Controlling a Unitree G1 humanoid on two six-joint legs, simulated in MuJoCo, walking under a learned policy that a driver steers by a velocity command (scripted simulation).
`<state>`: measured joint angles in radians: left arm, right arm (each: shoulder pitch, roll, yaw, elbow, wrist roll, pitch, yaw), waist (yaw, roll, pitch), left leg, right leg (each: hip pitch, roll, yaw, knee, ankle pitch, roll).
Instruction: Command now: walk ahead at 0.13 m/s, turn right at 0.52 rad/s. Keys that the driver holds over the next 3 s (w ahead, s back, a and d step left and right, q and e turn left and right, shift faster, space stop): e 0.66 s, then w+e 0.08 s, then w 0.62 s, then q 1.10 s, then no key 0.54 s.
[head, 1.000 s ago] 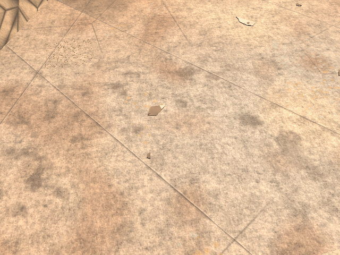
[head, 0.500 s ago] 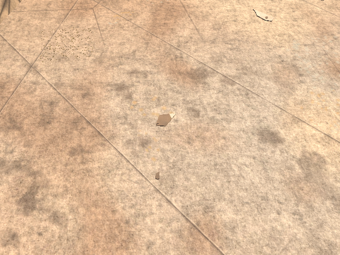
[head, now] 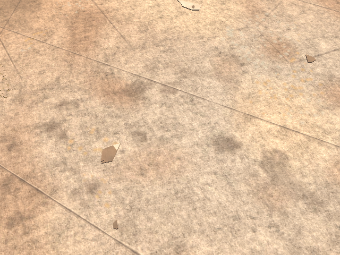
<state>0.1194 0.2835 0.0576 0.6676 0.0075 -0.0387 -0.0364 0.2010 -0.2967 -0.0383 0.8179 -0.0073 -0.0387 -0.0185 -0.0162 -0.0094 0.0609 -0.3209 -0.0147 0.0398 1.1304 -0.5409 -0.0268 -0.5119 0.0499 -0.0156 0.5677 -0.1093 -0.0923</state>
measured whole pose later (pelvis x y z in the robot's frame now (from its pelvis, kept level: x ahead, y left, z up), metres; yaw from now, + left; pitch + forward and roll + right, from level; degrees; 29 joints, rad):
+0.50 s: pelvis +0.08 +0.05 +0.02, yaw -18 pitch +3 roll -1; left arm 0.18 0.33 0.09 0.61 -0.01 0.05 0.02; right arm 0.19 -0.27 -0.06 0.72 -0.03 -0.01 -0.03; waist -0.01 -0.04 0.00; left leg -0.33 0.01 -0.03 0.52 -0.24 0.00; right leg -0.56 0.13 0.13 1.01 -0.45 0.02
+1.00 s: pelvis +0.12 -0.01 +0.03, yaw -32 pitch +2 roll +1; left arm 0.37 0.24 0.05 0.68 0.00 -0.03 0.00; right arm 0.20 -0.32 -0.09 0.75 0.01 -0.06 0.03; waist 0.02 0.05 -0.02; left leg -0.62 0.08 0.02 1.02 -0.20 -0.01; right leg -0.11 0.02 0.01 0.35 -0.28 -0.05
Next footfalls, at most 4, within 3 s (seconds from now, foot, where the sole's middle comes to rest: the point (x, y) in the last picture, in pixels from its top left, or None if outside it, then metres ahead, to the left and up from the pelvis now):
0.40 left None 0.18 0.15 -0.76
0.82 right None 0.05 -0.08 -0.76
1.30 left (196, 241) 0.47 -0.07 -0.76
1.76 right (266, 227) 0.51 -0.34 -0.76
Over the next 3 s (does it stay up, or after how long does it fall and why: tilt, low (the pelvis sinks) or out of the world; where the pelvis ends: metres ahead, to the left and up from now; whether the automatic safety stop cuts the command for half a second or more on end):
stays up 0.47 -0.16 0.02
